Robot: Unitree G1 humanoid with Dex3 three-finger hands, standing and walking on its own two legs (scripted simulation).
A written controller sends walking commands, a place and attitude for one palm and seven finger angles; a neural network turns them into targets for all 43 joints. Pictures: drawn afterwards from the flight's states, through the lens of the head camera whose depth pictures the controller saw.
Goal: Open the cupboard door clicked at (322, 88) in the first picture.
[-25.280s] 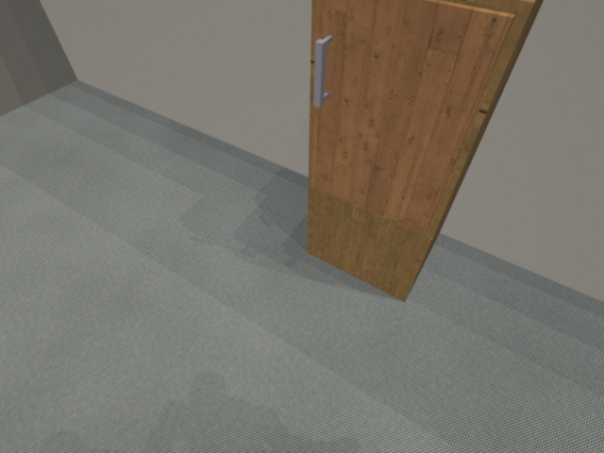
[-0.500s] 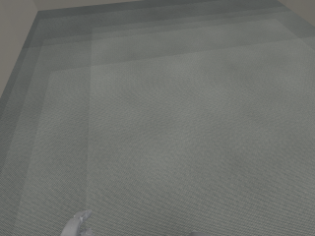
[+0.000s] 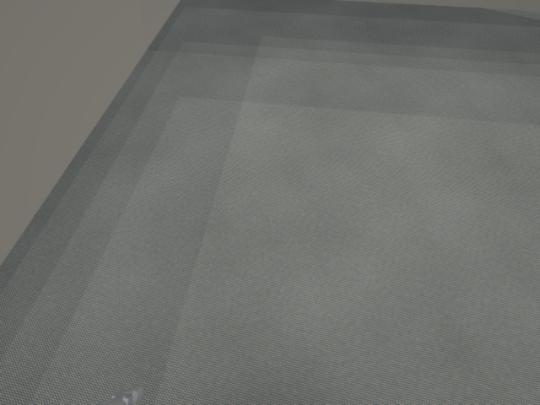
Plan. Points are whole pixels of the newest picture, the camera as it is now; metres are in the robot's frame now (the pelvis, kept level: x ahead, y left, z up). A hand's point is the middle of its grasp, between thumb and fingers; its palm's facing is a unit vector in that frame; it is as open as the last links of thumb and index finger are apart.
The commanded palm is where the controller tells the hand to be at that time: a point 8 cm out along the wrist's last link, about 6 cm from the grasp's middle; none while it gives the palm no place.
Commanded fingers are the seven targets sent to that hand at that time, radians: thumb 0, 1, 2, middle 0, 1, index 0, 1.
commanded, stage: turn to face it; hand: left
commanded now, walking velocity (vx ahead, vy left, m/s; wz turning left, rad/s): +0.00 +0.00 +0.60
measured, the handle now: out of the picture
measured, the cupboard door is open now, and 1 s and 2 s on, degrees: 43 43 43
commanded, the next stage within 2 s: none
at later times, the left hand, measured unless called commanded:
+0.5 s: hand out of the picture -0.02 +0.19 -0.18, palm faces +0.39 -0.89 -0.26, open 7.3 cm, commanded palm none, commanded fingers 0.00 0.90 0.90 -0.20 -0.30 -0.20 -0.30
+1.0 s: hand out of the picture -0.01 +0.13 -0.16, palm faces +0.62 -0.75 -0.22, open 7.3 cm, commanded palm none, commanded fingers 0.00 0.90 0.90 -0.20 -0.30 -0.20 -0.30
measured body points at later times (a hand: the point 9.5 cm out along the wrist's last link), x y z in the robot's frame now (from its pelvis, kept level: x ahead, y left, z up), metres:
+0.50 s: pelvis +0.02 -0.03 -0.01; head +0.07 +0.00 +0.43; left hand -0.04 +0.23 -0.16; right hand +0.24 -0.21 -0.14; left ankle -0.02 +0.09 -0.73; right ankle +0.01 -0.15 -0.69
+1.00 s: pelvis +0.05 -0.07 +0.00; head +0.09 -0.03 +0.45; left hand -0.04 +0.16 -0.14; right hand +0.28 -0.21 -0.14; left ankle -0.03 +0.03 -0.70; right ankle +0.11 -0.16 -0.73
